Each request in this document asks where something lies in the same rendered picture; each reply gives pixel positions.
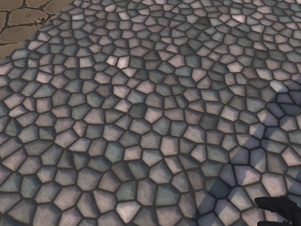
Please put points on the robot right hand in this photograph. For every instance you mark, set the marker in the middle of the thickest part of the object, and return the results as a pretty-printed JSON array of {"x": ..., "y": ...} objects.
[{"x": 283, "y": 206}]

